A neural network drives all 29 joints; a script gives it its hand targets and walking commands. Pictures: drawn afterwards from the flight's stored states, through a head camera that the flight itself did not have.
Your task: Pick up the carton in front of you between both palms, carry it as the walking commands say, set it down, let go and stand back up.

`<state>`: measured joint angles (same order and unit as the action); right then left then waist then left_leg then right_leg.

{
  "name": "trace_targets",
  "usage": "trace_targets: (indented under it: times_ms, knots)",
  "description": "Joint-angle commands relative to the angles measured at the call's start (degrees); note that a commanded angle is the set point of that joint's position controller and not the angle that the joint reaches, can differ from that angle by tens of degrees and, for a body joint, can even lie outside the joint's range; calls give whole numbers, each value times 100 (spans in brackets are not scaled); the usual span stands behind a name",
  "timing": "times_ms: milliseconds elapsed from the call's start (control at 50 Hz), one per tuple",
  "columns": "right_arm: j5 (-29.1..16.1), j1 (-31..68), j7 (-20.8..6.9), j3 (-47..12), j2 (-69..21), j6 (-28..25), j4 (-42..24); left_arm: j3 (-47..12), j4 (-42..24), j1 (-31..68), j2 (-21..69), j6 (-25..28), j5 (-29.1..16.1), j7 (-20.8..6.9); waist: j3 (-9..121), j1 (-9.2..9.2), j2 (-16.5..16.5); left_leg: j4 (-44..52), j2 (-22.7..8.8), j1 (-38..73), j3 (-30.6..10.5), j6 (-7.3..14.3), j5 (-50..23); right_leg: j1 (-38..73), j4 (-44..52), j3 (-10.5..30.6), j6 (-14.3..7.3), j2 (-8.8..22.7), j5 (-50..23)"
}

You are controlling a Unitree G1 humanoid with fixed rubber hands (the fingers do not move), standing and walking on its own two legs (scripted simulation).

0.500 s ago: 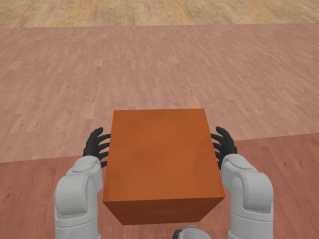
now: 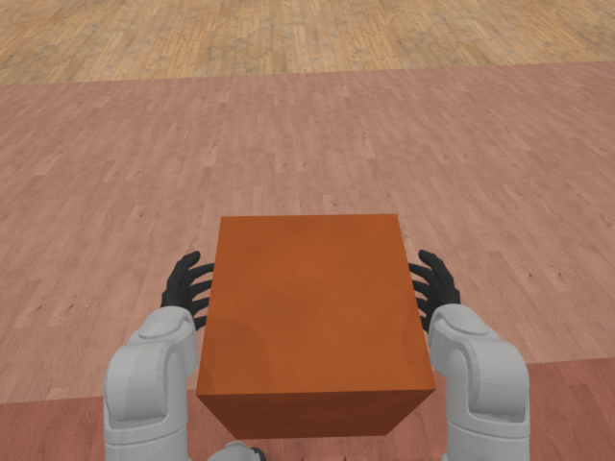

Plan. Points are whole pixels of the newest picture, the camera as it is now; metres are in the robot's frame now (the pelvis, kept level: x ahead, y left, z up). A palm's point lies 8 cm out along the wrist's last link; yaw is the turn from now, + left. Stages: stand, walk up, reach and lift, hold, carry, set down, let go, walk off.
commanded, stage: carry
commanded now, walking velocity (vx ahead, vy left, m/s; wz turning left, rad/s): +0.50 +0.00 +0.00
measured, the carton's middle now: (310, 335) +0.27 +0.00 +0.02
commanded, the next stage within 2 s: none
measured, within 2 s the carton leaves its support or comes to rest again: neither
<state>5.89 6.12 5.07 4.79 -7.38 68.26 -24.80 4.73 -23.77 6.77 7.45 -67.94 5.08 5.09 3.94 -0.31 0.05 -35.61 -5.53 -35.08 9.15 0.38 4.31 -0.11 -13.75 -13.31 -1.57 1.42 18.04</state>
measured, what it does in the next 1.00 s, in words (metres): walks ahead: left foot, then right foot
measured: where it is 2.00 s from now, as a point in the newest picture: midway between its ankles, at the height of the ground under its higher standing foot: (305, 221)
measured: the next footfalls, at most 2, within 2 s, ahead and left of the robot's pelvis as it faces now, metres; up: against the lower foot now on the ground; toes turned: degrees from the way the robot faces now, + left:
left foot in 0.10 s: +0.26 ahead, +0.11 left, +0.00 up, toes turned +11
right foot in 0.58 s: +0.56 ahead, -0.08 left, -0.01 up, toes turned -8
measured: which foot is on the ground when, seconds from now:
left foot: up 0.00-0.08, down 0.10-0.58, up 0.60-1.00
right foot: down 0.00-0.12, up 0.14-0.56, down 0.58-1.00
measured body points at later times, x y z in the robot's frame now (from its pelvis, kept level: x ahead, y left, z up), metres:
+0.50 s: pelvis +0.32 +0.02 -0.01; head +0.35 +0.02 +0.44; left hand +0.68 +0.16 +0.10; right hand +0.66 -0.14 +0.10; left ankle +0.22 +0.10 -0.74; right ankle +0.47 -0.11 -0.71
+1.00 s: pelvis +0.66 -0.01 -0.04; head +0.74 -0.01 +0.40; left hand +1.04 +0.15 +0.06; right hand +1.04 -0.15 +0.06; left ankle +0.80 +0.07 -0.76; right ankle +0.52 -0.07 -0.75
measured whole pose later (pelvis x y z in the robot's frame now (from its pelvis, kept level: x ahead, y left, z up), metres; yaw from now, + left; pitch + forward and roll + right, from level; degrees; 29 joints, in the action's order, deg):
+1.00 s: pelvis +0.66 -0.01 -0.04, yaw -1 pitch +6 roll -1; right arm 4.1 33.9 7.5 14.0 -4.1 68.3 -10.6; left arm 13.1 -8.2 34.8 4.2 -66.8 2.4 7.9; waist -4.0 -3.9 1.0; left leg -27.0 0.2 -32.6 4.7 3.7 -8.3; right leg -10.5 -35.6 -8.1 -5.4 -2.2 22.2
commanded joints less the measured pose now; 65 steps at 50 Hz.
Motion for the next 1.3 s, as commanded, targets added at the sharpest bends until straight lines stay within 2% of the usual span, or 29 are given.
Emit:
trace_targets:
  times_ms: [0,60,80,100,120,140,180,200,300,460,520,540,560,580,600,620,680,780,880,940,1000,1020,1040,1060,1080,1100,1140,1200,1280]
  knots:
    - [-2254,2603,-1352,-4110,-4891,94,-320,-3866,-284,2307,4746,-131,-2110,-1490,750,-98,-884,567,257,239,387,149,-353,824,-38,373,-446,1186,-3586]
    - [-2287,2624,-1398,-4004,-4799,182,-196,-3870,-320,2513,4643,-222,-2113,-1459,1226,68,-739,1003,784,2170,867,232,-26,377,-1764,-192,-147,895,-4539]
    - [-2293,2712,-1414,-3971,-4738,202,-184,-3883,-327,2666,4583,-245,-2115,-1448,1566,187,-413,958,367,3479,303,258,320,-580,-2804,-83,-14,758,-3392]
    - [-2248,2843,-1436,-3892,-4601,191,-79,-3970,-429,2891,4596,-301,-2174,-1428,2244,238,864,1254,-1366,5015,-2346,1025,1352,-2302,-4686,151,258,276,-1647]
    - [-2306,2801,-1441,-3904,-4714,158,107,-3994,-417,3038,4519,-310,-2189,-1433,2244,211,1772,2160,-1878,5322,-3983,1459,963,-3530,-5851,671,255,-371,888]
    - [-2363,3031,-1443,-3938,-4800,133,-10,-4034,-277,3203,4678,-278,-2199,-1429,2115,179,1350,2047,-1892,5129,-3404,1439,348,-3883,-6527,1196,103,17,914]
    - [-2445,3449,-1434,-4049,-5066,47,-1,-4097,-197,3551,4903,-165,-2276,-1425,1932,162,347,1796,-1557,4359,-2277,1120,-630,-3916,-6263,1350,-72,452,432]
    - [-2492,3693,-1426,-4102,-5111,2,-6,-4132,-130,3678,4994,-116,-2317,-1413,1911,115,264,1886,-1404,3944,-1888,942,-410,-3729,-5854,1380,-77,569,161]
    - [-2585,4433,-1381,-4112,-4699,-153,302,-4169,334,4341,4766,79,-2263,-1236,1738,162,606,2110,-1088,3625,-970,1012,-43,-3951,-4706,975,50,508,-431]
    - [-2636,5758,-1179,-3527,-4301,-57,1580,-3529,1533,5631,4400,-58,-2379,-1034,1281,348,766,1682,-693,3715,-341,832,-1294,-3454,-2148,406,-157,81,-1647]
    - [-2656,6358,-1150,-3352,-4554,-46,2063,-3185,2061,6149,4544,-82,-2408,-1068,1446,188,792,842,-673,4016,-161,602,-2280,-2766,-1624,372,-348,-95,-1735]
    - [-2683,6561,-1142,-3302,-4660,-39,2182,-3065,2250,6228,4621,-78,-2416,-1088,1703,-39,618,19,-480,3860,101,431,-2565,-1875,-1267,172,-340,-319,-1766]
    - [-2709,6722,-1131,-3252,-4754,-35,2309,-2944,2446,6264,4671,-71,-2428,-1114,2108,-242,213,-1118,-205,3273,226,308,-1873,-692,-1256,291,-321,-216,-1599]
    - [-2736,6839,-1113,-3199,-4913,-29,2429,-2823,2550,6333,4620,-66,-2432,-1135,2655,-289,-596,-2467,108,1774,27,186,-118,712,-1392,2165,-598,1073,-1066]
    - [-2701,6952,-1094,-3120,-5062,-18,2469,-2792,2665,6482,4744,-38,-2470,-1156,2763,-314,-1713,-3730,945,43,-318,65,2560,1528,-829,4361,-1226,2047,-1097]
    - [-2723,7193,-1075,-3106,-5210,-21,2498,-2768,2640,6693,4967,-6,-2558,-1179,2726,-361,-1757,-4387,772,-538,-857,263,2576,1635,-835,4319,-1413,1996,-1266]
    - [-2798,7591,-995,-3105,-5737,-82,2197,-2930,2044,7450,5612,77,-2824,-1233,2438,-299,-579,-3904,275,-704,-1070,396,1824,894,-1123,2968,-1149,1635,-2905]
    - [-2604,7169,-809,-3150,-5866,-162,1631,-3246,1171,7427,5875,74,-3016,-1184,2713,-340,-593,-2391,299,-717,-814,257,1550,1183,-1401,2145,-1113,1382,-4555]
    - [-2341,6722,-750,-3400,-5333,-185,1068,-3604,748,6913,5446,81,-2889,-1157,2594,-525,-662,-380,688,-448,-292,177,-344,1470,-1725,1360,-937,695,-5192]
    - [-2250,6522,-848,-3485,-4981,-116,1179,-3729,1009,6590,5158,81,-2796,-1174,2322,-606,-666,1022,876,478,-147,290,-1492,1140,-2109,1101,-823,513,-4457]
    - [-2115,6253,-974,-3295,-4645,-38,1626,-3710,1558,6533,4993,43,-2738,-1223,2413,-29,-313,1654,651,2751,-118,473,-2551,-17,-3733,729,-430,320,-3685]
    - [-2110,6250,-1023,-3187,-4459,7,1753,-3652,1763,6530,4908,34,-2716,-1244,2456,97,201,1075,-80,3765,-730,370,-3933,-1083,-4557,734,-323,128,-2048]
    - [-2072,6334,-1065,-3017,-4370,51,2006,-3590,1992,6648,4964,-14,-2705,-1254,2735,101,1135,-147,-1216,5270,-2011,684,-6578,-2710,-5382,981,-205,-324,1450]
    - [-2008,6207,-1084,-2888,-4255,63,2391,-3500,2219,6595,4970,-91,-2720,-1234,3405,473,1993,-105,-1905,6385,-3498,1838,-5103,-4098,-6852,1392,-134,-613,2034]
    - [-2117,6053,-1127,-2912,-4464,55,2542,-3444,2137,6684,5055,-103,-2740,-1213,3511,548,1549,326,-1821,6231,-3843,1987,-2817,-4578,-7119,1587,-221,-414,1806]
    - [-2283,6335,-1180,-2983,-4825,14,2381,-3416,2071,6957,5217,-81,-2725,-1200,3060,513,937,583,-1418,5585,-3593,1771,-2029,-4715,-6743,1587,-243,-224,1427]
    - [-2677,7151,-1253,-3244,-5385,-42,1917,-3339,1983,7148,5537,9,-2679,-1146,2546,353,170,777,-1152,4566,-2999,1427,-2441,-4430,-5867,1504,-135,-37,665]
    - [-3041,7614,-1268,-3443,-5783,-121,1473,-3316,1745,7024,5743,101,-2551,-1003,2507,266,393,841,-876,4190,-2381,1128,-2770,-4157,-5032,1369,-34,10,360]
    - [-3132,7306,-1264,-3557,-5741,-185,1242,-3369,1433,6699,5615,195,-2340,-837,2589,454,672,627,-538,4554,-1748,1025,-4040,-4320,-3928,1078,-58,-139,-781]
